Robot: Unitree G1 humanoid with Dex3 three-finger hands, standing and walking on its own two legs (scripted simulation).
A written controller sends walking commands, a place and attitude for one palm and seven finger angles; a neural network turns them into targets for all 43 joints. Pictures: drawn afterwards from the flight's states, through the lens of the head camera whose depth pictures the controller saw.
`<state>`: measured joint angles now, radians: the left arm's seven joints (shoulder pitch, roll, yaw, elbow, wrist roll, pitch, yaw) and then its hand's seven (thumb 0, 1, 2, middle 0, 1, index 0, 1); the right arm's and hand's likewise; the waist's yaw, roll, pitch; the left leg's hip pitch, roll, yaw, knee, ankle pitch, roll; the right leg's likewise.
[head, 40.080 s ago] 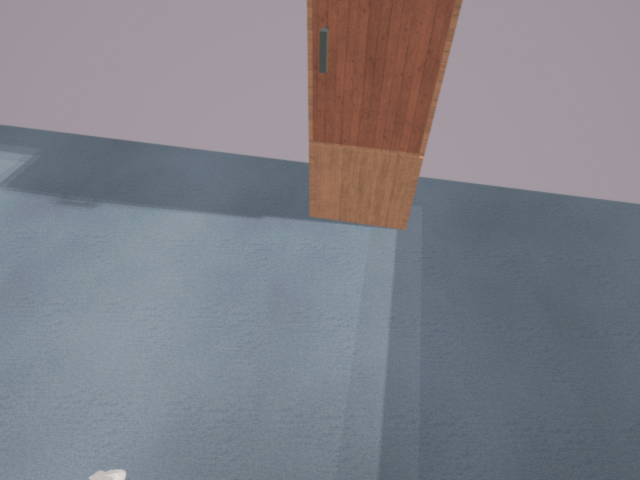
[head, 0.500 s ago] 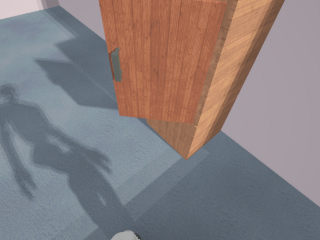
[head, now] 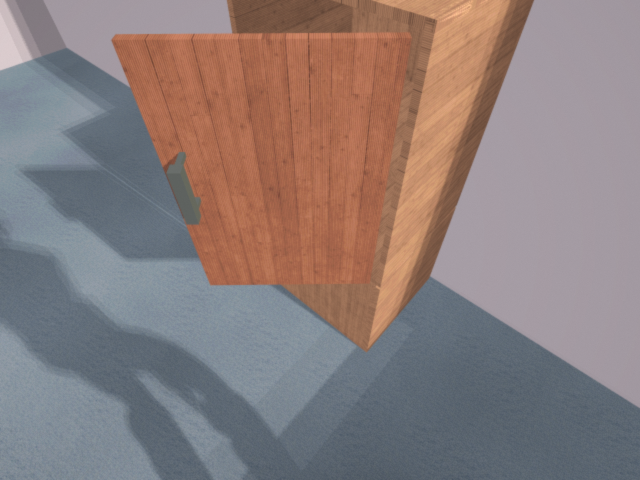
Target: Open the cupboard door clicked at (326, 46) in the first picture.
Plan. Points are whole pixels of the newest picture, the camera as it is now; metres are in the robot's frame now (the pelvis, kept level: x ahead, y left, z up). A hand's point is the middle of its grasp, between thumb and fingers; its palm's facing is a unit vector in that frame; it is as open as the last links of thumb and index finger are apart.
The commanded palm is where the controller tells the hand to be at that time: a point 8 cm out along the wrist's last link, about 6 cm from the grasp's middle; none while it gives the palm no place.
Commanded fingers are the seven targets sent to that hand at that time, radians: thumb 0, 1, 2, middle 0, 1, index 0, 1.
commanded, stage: come to a stop and stand still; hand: left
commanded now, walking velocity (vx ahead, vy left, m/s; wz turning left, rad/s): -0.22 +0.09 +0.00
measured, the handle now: (187, 188) +0.57 +0.25 +0.01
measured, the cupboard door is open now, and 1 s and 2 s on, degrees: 42 42 42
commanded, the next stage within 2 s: look again from close up in 1.54 s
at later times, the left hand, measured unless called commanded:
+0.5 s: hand out of the picture +0.02 +0.18 -0.17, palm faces +0.05 -0.97 -0.25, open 7.4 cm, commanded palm none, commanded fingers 0.00 0.90 0.90 -0.20 -0.30 -0.20 -0.30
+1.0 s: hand out of the picture -0.07 +0.19 -0.17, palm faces +0.05 -0.98 -0.20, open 7.4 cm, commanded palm none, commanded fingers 0.00 0.90 0.90 -0.20 -0.30 -0.20 -0.30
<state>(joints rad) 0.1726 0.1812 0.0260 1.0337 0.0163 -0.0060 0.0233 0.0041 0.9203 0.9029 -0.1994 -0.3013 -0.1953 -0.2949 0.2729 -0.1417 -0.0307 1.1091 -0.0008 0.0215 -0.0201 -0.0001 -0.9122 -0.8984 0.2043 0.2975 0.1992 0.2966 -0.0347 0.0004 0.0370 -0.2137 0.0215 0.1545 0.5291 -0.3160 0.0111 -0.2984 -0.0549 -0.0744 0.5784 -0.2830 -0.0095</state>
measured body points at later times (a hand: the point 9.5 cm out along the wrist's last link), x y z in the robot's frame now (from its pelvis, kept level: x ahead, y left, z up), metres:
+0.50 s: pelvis -0.02 -0.01 -0.01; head +0.00 -0.02 +0.44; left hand +0.02 +0.23 -0.15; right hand +0.06 -0.26 -0.15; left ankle -0.02 +0.10 -0.73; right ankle -0.04 -0.12 -0.73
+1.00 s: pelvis -0.07 +0.01 +0.00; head -0.09 +0.02 +0.45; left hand -0.07 +0.24 -0.15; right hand -0.06 -0.23 -0.15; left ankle -0.02 +0.10 -0.73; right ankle -0.04 -0.12 -0.73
